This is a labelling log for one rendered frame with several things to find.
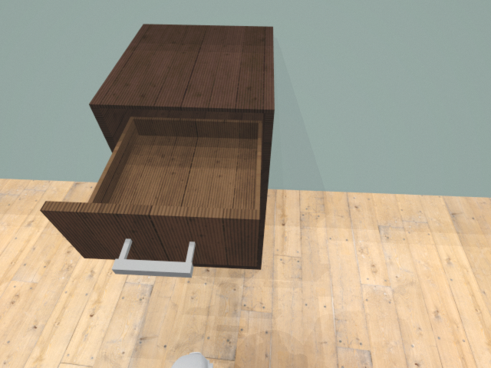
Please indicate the handle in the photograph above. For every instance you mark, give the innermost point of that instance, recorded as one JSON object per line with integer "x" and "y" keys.
{"x": 122, "y": 265}

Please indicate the drawer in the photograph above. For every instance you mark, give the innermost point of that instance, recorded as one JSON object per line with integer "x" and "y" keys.
{"x": 168, "y": 182}

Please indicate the cabinet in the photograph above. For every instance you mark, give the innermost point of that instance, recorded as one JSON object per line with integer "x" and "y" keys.
{"x": 215, "y": 72}

